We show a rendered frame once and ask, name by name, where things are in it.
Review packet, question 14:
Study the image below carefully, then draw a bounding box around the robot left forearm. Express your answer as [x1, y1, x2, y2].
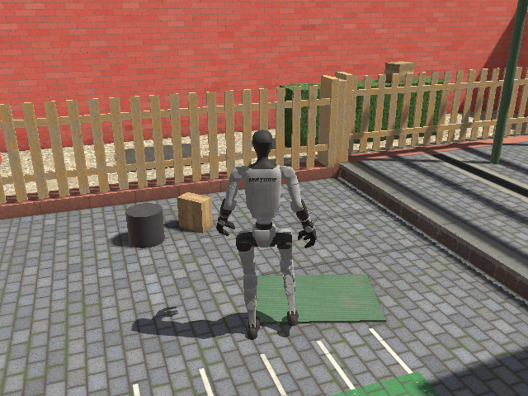
[218, 198, 232, 225]

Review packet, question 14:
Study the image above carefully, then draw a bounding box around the robot right hand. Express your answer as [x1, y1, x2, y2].
[298, 229, 317, 248]

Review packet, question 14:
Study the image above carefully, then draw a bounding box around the robot torso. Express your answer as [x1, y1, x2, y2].
[244, 162, 282, 248]

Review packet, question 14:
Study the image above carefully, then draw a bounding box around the robot left hand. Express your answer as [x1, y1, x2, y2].
[216, 221, 235, 236]

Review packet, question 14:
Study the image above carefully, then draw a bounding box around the right robot upper arm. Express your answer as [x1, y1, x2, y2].
[280, 166, 304, 212]

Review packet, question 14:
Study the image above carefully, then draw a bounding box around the robot right forearm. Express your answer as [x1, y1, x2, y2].
[296, 199, 314, 233]

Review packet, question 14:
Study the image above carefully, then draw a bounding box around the left robot upper arm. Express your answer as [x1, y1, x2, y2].
[223, 166, 246, 210]

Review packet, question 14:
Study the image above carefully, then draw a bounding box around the right robot foot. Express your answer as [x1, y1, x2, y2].
[287, 310, 299, 326]

